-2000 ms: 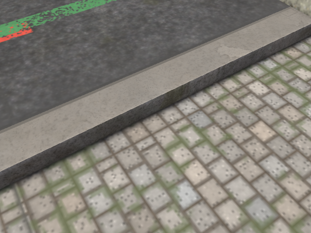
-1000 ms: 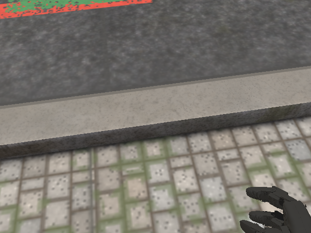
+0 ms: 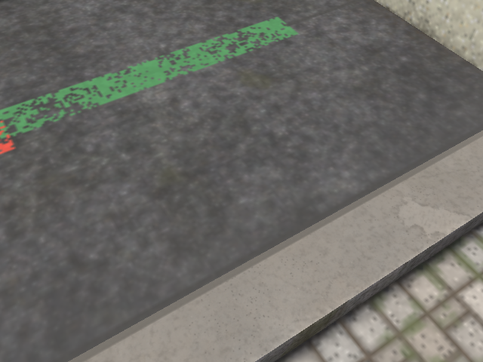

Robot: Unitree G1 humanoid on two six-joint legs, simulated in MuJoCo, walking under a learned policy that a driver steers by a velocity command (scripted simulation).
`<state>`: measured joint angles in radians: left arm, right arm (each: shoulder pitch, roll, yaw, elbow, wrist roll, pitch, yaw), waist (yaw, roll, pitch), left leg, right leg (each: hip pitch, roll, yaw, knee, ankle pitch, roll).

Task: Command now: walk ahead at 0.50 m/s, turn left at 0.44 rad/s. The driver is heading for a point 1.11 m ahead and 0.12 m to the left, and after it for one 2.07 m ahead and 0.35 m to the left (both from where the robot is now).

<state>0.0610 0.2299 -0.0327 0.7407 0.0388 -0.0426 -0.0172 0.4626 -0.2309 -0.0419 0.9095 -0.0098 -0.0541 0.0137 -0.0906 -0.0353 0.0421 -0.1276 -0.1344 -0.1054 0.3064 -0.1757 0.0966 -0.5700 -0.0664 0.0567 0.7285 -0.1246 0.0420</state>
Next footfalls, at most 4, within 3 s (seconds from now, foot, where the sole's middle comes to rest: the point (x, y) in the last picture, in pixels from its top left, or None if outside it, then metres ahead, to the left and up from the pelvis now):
0.14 right None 0.22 -0.13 -0.78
0.76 left None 0.39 0.26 -0.67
1.56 right None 0.22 -0.01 -0.78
2.08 left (163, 319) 0.56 0.17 -0.67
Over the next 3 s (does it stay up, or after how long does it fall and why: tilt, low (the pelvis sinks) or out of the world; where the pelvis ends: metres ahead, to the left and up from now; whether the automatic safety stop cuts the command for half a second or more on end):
stays up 0.96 0.17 0.11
